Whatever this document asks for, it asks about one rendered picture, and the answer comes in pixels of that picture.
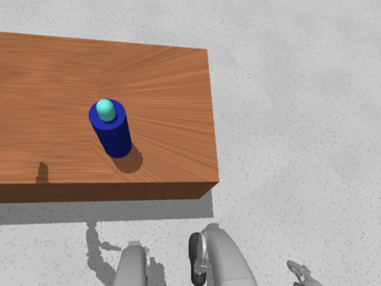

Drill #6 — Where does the right robot foot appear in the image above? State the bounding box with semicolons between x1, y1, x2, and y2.
189;232;206;286

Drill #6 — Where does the right robot hand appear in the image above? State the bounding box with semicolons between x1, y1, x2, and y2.
287;260;322;286

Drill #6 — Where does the bottle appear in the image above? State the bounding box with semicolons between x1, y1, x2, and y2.
89;99;132;158

